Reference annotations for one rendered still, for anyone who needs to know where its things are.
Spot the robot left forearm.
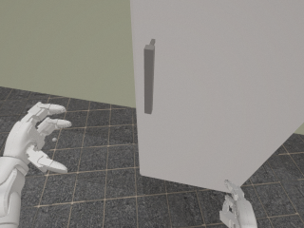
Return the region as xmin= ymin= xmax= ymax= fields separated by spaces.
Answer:
xmin=0 ymin=156 xmax=29 ymax=228

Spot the fridge door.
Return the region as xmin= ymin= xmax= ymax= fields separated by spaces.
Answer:
xmin=133 ymin=0 xmax=304 ymax=194

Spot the robot left hand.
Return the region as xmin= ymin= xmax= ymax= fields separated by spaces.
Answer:
xmin=3 ymin=102 xmax=72 ymax=174

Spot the handle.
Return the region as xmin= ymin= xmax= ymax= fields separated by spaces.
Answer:
xmin=143 ymin=39 xmax=156 ymax=114

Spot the robot right hand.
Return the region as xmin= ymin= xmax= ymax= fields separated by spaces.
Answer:
xmin=219 ymin=180 xmax=257 ymax=228

